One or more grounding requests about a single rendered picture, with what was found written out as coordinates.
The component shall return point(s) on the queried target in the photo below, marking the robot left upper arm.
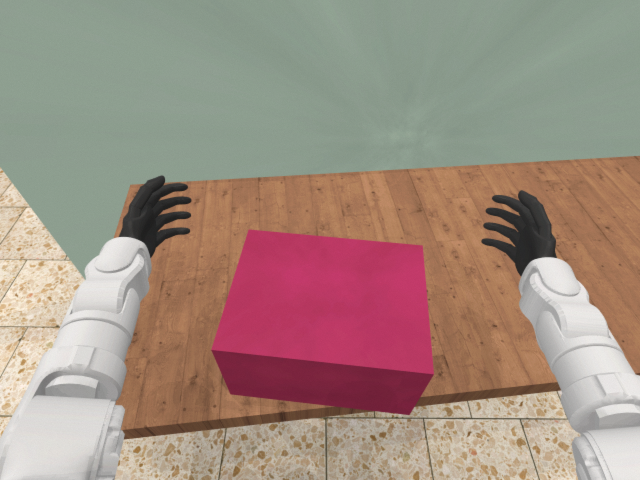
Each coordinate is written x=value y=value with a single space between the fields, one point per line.
x=66 y=438

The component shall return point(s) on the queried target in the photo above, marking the robot right hand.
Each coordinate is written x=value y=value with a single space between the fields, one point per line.
x=534 y=238

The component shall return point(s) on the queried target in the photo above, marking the table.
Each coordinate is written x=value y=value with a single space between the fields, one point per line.
x=483 y=346

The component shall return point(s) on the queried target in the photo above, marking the robot right upper arm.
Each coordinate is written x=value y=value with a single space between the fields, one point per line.
x=608 y=454

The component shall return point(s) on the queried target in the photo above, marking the robot left hand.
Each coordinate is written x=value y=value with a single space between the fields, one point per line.
x=142 y=221

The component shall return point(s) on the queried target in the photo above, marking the robot right forearm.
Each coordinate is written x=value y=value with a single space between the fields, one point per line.
x=599 y=388

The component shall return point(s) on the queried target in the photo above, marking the robot left forearm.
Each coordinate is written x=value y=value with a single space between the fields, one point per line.
x=88 y=355

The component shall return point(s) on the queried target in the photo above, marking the carton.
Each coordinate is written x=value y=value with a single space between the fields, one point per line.
x=328 y=321

